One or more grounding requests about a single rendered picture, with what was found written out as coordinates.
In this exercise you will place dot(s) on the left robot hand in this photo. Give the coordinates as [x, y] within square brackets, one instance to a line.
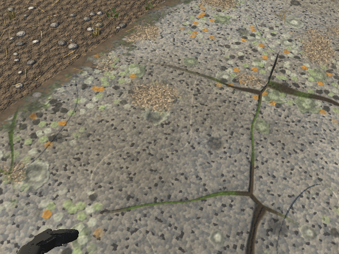
[47, 240]

